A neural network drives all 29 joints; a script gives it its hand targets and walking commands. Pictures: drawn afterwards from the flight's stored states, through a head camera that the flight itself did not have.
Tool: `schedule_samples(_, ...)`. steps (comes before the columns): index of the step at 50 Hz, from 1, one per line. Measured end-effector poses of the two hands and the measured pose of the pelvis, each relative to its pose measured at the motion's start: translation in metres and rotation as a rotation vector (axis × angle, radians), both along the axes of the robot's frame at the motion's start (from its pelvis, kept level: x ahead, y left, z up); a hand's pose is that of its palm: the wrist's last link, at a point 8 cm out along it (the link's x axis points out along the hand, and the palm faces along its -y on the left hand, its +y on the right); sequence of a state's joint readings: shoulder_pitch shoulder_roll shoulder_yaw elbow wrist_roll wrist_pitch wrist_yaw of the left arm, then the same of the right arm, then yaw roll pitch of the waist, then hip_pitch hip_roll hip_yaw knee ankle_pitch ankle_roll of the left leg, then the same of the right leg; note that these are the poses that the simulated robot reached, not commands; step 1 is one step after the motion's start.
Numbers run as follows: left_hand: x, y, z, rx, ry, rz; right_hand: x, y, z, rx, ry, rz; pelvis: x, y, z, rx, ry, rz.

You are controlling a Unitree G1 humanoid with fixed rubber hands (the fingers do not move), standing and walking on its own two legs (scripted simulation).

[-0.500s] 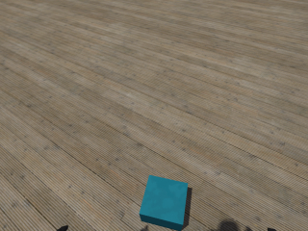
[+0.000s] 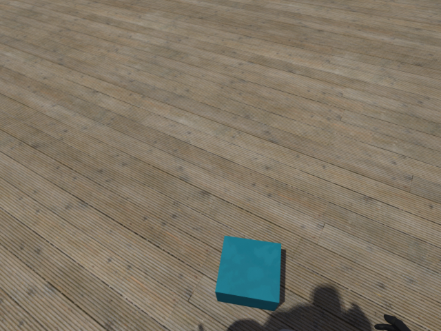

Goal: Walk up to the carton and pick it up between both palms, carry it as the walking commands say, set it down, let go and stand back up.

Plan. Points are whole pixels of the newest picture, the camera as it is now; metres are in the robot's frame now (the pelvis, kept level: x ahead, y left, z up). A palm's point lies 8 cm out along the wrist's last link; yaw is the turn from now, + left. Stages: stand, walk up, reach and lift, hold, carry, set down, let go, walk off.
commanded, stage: walk up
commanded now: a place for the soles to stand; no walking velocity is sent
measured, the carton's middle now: (248, 272) +0.43 -0.05 -0.67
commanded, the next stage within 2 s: none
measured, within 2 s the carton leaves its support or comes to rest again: neither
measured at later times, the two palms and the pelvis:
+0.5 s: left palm out of the picture +0.13 +0.35 -0.12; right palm out of the picture +0.07 -0.25 -0.11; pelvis +0.01 +0.06 +0.00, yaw -6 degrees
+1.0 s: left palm out of the picture +0.13 +0.34 -0.10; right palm out of the picture +0.07 -0.27 -0.10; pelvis +0.01 +0.05 +0.01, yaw -9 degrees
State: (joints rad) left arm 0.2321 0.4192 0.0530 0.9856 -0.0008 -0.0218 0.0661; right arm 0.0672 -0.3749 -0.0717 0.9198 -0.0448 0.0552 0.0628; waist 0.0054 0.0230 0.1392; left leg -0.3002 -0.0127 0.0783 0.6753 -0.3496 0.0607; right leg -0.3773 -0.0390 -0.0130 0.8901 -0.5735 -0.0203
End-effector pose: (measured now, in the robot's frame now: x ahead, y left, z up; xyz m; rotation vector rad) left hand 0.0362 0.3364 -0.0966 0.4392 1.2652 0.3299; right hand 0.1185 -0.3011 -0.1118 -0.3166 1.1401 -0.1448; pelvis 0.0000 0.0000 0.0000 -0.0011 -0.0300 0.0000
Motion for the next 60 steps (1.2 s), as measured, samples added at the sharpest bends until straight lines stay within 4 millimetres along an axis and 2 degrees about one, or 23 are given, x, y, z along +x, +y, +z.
schedule_samples(6,0.006,0.011,0.006,0.025,-0.004,-0.068,-0.02,0.011,-0.018,0.025,0.001,-0.064,0.003,0.013,-0.007,-0.013,-0.009,-0.047)
schedule_samples(10,0.018,0.017,0.006,0.01,-0.049,-0.096,-0.031,0.021,-0.022,0.023,0.034,-0.095,0.004,0.024,-0.008,-0.016,-0.012,-0.057)
schedule_samples(15,0.046,0.027,-0.007,-0.039,-0.099,-0.131,-0.041,0.033,-0.018,-0.02,0.024,-0.091,0.001,0.043,-0.013,0.002,-0.021,-0.058)
schedule_samples(19,0.068,0.024,-0.014,-0.097,-0.113,-0.15,-0.05,0.041,-0.01,-0.036,0.015,-0.113,0.003,0.054,-0.01,-0.003,-0.027,-0.082)
schedule_samples(29,0.099,0.011,-0.018,-0.176,-0.109,-0.198,-0.052,0.046,0.014,-0.068,-0.02,-0.156,0.009,0.061,0.002,-0.01,-0.025,-0.12)
schedule_samples(37,0.099,0.008,-0.012,-0.165,-0.075,-0.198,-0.045,0.037,0.019,-0.064,-0.027,-0.175,0.011,0.055,0.008,-0.002,-0.025,-0.135)
schedule_samples(46,0.092,0.004,-0.005,-0.141,-0.038,-0.205,-0.041,0.032,0.013,-0.036,-0.016,-0.182,0.009,0.049,0.011,0.009,-0.015,-0.146)
schedule_samples(52,0.098,-0.002,-0.002,-0.136,-0.043,-0.219,-0.048,0.033,0.008,-0.018,-0.004,-0.199,0.008,0.047,0.012,0.014,-0.013,-0.157)
schedule_samples(60,0.11,-0.013,-0.002,-0.15,-0.066,-0.255,-0.067,0.032,0.006,-0.013,0.025,-0.232,0.005,0.045,0.012,0.019,-0.01,-0.173)
